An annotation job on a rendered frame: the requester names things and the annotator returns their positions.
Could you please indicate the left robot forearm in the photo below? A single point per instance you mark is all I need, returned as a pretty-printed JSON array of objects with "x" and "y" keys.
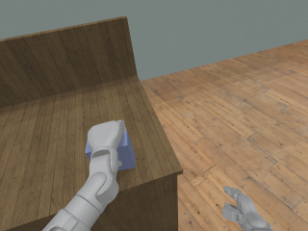
[{"x": 90, "y": 201}]

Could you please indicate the table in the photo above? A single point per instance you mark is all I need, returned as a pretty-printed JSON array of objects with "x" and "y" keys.
[{"x": 54, "y": 86}]

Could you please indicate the left robot hand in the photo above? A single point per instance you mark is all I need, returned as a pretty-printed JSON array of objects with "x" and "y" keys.
[{"x": 107, "y": 134}]

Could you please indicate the sponge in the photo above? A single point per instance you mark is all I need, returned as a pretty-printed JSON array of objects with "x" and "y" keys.
[{"x": 125, "y": 152}]

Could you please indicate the right robot hand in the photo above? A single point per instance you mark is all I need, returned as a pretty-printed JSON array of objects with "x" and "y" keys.
[{"x": 244, "y": 205}]

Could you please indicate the right robot forearm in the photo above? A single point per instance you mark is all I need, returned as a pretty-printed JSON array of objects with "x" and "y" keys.
[{"x": 254, "y": 222}]

